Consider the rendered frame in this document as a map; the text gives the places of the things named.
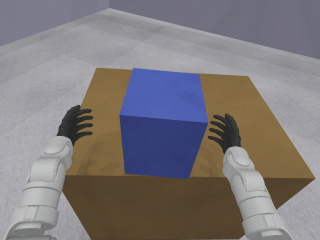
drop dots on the carton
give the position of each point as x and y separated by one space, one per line
163 120

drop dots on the pedestal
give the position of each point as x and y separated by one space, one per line
112 205

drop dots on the robot right forearm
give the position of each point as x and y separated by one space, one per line
261 220

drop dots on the robot right hand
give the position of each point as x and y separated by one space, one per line
230 135

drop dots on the robot left hand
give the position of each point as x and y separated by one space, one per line
69 127

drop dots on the robot left forearm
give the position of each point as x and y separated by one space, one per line
37 208

